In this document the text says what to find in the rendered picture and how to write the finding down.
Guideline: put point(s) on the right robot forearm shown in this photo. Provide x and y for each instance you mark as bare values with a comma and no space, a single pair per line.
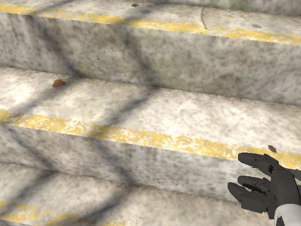
288,214

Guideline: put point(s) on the right robot hand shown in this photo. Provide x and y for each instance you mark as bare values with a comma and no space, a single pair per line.
265,196

